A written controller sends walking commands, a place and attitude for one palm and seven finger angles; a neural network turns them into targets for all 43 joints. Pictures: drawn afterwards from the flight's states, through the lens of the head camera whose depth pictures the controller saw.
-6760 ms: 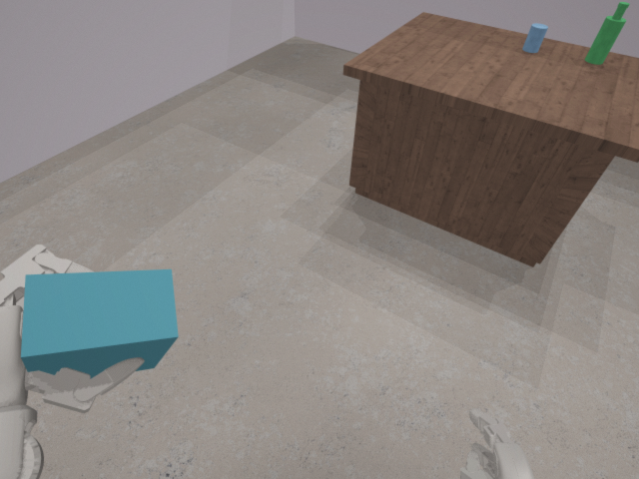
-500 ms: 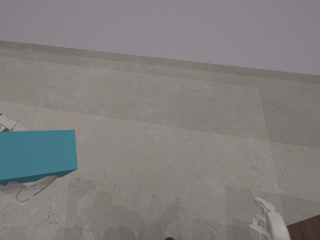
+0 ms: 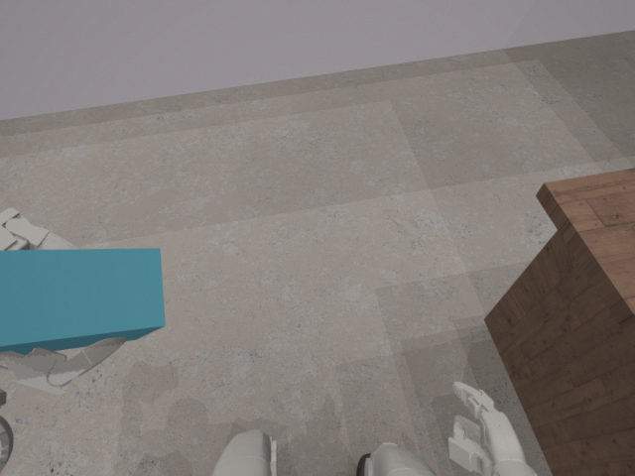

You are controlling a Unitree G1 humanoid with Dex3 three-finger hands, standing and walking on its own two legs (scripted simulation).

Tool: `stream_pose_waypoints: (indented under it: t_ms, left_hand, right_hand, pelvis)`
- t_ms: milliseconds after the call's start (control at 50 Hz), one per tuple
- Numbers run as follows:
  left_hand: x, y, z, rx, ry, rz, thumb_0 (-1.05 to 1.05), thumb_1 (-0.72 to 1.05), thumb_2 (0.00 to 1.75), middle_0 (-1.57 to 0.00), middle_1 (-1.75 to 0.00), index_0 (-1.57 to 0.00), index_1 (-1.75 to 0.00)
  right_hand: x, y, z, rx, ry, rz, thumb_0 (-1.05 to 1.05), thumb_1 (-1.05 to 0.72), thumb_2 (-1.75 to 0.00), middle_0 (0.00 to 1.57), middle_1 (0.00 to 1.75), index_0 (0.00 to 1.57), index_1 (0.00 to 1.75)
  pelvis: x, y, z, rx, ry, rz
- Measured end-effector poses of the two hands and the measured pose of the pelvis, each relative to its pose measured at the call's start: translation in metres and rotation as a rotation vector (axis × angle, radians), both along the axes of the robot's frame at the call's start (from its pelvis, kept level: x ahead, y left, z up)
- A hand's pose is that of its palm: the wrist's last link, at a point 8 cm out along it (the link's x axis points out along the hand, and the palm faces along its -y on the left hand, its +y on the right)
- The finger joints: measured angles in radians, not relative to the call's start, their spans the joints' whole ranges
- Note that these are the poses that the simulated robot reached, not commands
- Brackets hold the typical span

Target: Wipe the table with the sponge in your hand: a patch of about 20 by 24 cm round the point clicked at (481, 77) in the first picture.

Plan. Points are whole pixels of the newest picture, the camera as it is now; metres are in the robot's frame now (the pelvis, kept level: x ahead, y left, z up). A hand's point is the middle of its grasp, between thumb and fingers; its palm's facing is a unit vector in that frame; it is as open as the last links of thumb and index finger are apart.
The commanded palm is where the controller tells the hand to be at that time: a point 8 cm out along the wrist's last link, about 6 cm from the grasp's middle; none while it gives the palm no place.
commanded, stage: turn to face it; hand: left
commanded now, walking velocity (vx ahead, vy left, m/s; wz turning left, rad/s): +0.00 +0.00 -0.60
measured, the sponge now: (101, 303) +0.24 +0.20 +0.16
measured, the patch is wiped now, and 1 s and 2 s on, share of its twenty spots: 0.00 0.00 0.00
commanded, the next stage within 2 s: none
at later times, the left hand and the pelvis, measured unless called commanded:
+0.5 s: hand (117, 345) +0.20 +0.16 +0.19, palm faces +0.18 -0.89 -0.43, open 10.1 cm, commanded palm +0.16 +0.20 +0.19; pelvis -0.08 -0.02 +0.01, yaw -18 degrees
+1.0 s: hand (254, 406) +0.16 +0.05 +0.18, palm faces -0.13 -0.89 -0.44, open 10.1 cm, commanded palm +0.14 +0.11 +0.19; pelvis -0.16 -0.03 +0.01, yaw -35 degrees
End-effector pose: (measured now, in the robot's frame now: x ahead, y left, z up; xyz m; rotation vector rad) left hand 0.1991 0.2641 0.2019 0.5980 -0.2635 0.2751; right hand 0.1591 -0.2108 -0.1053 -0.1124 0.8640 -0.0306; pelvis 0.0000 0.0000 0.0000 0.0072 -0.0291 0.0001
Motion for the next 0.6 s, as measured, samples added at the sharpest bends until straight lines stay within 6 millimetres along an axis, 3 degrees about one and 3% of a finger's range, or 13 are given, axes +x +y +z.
stream_pose_waypoints:
  t_ms: [100,200,280,400,500,600]
  left_hand:
    - [-0.011,-0.018,0.012,0.034,0.017,-0.083,-0.01,-0.5,0.99,-0.74,-1.34,-0.75,-1.33]
    - [-0.022,-0.013,0.014,0.008,-0.028,-0.079,-0.01,-0.5,0.99,-0.74,-1.34,-0.75,-1.33]
    - [-0.03,-0.01,0.003,-0.068,-0.067,-0.09,-0.01,-0.5,0.99,-0.74,-1.34,-0.75,-1.33]
    - [-0.034,-0.025,0.0,-0.095,-0.085,-0.143,-0.01,-0.5,0.99,-0.74,-1.34,-0.75,-1.33]
    - [-0.03,-0.061,0.006,-0.084,-0.066,-0.215,-0.01,-0.5,0.99,-0.74,-1.34,-0.75,-1.33]
    - [-0.024,-0.115,0.002,-0.007,-0.058,-0.311,-0.01,-0.5,0.99,-0.74,-1.34,-0.75,-1.33]
  right_hand:
    - [-0.032,-0.055,0.018,-0.106,0.009,-0.135,0.02,-0.91,-0.9,0.2,0.3,0.2,0.3]
    - [-0.061,-0.08,0.036,-0.179,-0.007,-0.193,0.02,-0.91,-0.9,0.19,0.3,0.19,0.29]
    - [-0.079,-0.079,0.045,-0.213,-0.036,-0.201,0.02,-0.91,-0.9,0.19,0.3,0.19,0.29]
    - [-0.105,-0.052,0.047,-0.128,-0.101,-0.239,0.02,-0.91,-0.9,0.19,0.3,0.19,0.3]
    - [-0.131,-0.035,0.034,-0.006,-0.109,-0.261,0.01,-0.91,-0.9,0.2,0.3,0.2,0.3]
    - [-0.171,-0.054,0.004,0.054,-0.089,-0.306,0.01,-0.9,-0.9,0.2,0.3,0.2,0.3]
  pelvis:
    - [-0.014,-0.005,0.007,0.022,0.014,-0.063]
    - [-0.027,-0.005,0.009,0.033,0.033,-0.115]
    - [-0.041,0.001,0.005,0.028,0.042,-0.15]
    - [-0.062,-0.002,0.009,0.002,0.0,-0.229]
    - [-0.076,-0.016,0.011,-0.032,0.008,-0.312]
    - [-0.1,-0.04,-0.004,-0.038,0.006,-0.364]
